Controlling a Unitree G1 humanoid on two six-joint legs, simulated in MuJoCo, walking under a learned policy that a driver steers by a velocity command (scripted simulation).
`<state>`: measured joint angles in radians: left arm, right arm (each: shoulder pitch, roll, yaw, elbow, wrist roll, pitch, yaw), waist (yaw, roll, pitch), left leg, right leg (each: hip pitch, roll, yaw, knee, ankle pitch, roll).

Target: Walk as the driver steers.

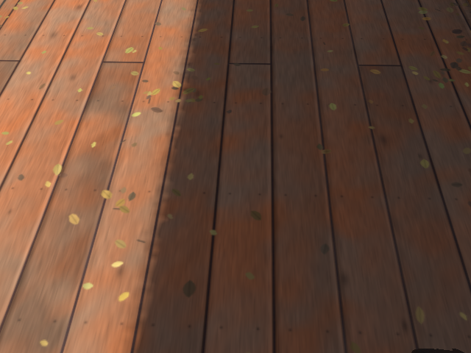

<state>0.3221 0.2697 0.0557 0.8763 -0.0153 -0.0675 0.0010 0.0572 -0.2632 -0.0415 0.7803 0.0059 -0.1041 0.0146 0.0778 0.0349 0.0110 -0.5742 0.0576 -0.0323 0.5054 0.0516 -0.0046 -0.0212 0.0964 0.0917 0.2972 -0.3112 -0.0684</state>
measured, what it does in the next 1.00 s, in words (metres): walks ahead: left foot, then right foot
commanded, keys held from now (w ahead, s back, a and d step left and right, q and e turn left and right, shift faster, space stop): w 1.00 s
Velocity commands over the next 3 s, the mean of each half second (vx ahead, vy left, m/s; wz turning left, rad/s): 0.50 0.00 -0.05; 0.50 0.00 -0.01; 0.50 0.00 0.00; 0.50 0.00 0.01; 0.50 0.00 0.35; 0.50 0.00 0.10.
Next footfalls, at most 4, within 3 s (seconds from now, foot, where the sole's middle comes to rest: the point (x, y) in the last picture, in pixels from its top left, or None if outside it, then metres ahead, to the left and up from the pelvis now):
0.06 left None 0.22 0.13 -0.78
0.60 right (308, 344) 0.51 -0.11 -0.78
1.12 left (230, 245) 0.81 0.13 -0.78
1.66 right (307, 180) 1.09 -0.13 -0.78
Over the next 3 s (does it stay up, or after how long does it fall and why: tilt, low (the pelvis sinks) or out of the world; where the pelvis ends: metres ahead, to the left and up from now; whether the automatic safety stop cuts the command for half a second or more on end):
stays up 1.69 0.03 0.01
